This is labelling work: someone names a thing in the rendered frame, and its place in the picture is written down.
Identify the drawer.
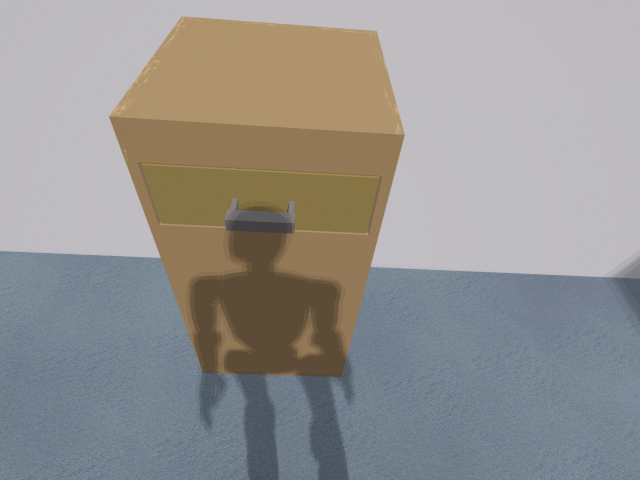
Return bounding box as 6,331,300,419
142,163,379,233

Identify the handle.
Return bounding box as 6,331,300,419
224,198,295,234

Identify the cabinet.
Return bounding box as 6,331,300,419
109,16,405,377

